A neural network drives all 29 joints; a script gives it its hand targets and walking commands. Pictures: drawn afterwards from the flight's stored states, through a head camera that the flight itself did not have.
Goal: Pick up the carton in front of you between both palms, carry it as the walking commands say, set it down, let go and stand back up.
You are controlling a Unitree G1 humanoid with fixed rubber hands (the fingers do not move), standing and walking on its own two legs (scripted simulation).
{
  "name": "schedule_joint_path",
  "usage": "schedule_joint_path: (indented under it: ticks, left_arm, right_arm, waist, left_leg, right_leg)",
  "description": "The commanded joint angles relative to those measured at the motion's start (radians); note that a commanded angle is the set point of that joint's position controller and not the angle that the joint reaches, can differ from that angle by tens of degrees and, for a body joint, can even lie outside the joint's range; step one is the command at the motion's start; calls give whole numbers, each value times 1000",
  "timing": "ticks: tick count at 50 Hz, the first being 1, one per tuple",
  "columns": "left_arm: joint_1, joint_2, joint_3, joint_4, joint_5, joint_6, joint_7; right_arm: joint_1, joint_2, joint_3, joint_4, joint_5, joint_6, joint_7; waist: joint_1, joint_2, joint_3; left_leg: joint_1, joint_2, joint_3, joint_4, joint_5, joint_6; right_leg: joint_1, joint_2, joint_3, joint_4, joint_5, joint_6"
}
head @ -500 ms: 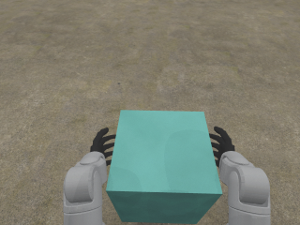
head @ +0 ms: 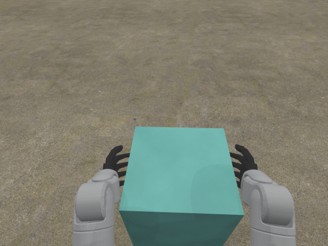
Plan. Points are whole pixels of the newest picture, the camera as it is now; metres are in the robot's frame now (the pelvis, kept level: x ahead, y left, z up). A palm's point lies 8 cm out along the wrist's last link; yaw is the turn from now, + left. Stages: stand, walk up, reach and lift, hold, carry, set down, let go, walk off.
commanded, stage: carry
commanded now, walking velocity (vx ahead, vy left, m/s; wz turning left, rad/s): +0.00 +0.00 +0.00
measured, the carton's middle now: (177, 191) +0.27 +0.00 +0.02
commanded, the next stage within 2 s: hold in 1.22 s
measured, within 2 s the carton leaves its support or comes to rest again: neither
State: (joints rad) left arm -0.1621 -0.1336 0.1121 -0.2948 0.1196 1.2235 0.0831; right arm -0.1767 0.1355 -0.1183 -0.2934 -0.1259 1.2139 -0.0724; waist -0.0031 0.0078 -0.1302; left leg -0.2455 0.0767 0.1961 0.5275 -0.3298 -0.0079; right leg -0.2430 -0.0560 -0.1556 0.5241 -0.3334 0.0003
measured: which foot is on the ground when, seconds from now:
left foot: down 0.00-1.00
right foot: down 0.00-1.00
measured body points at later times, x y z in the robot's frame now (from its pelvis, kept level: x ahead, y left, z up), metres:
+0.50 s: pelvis -0.02 +0.00 +0.00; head -0.05 -0.01 +0.45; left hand +0.25 +0.15 +0.06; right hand +0.25 -0.16 +0.07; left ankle -0.04 +0.11 -0.73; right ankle -0.04 -0.11 -0.73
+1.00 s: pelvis -0.05 +0.00 +0.00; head -0.07 -0.01 +0.45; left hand +0.25 +0.15 +0.03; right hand +0.25 -0.16 +0.03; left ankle -0.04 +0.11 -0.73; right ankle -0.04 -0.11 -0.73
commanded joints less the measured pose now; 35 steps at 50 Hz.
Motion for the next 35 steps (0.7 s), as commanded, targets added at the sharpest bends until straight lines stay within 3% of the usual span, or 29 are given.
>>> schedule_joint_path:
  ticks: [1, 9, 16, 23, 35]
  left_arm:
    - [-472, -895, -708, -91, -413, -6, -255]
    - [-464, -889, -714, -101, -411, -3, -257]
    - [-442, -895, -724, -37, -383, -31, -266]
    - [-454, -875, -707, 24, -333, -124, -266]
    - [-421, -789, -586, 169, -208, -316, -260]
  right_arm:
    - [-426, 911, 719, -54, 409, 5, 241]
    - [-409, 906, 718, -60, 403, 5, 242]
    - [-390, 912, 729, -2, 381, -22, 252]
    - [-405, 893, 710, 55, 337, -110, 255]
    - [-364, 808, 588, 202, 205, -302, 246]
  waist:
    - [2, -19, -272]
    - [1, -12, -244]
    - [1, -10, -190]
    - [0, -8, -152]
    - [1, -9, -156]
  left_leg:
    - [131, 91, -73, 17, 595, -7]
    - [114, 98, -80, 1, 505, 2]
    - [92, 102, -91, -37, 416, 6]
    - [74, 104, -105, -80, 302, 11]
    - [56, 101, -109, -98, 240, 14]
  right_leg:
    - [123, -120, 83, 11, 731, -6]
    - [98, -115, 84, -3, 588, -10]
    - [71, -114, 89, -40, 474, -13]
    - [46, -112, 99, -84, 340, -18]
    - [23, -110, 103, -103, 271, -26]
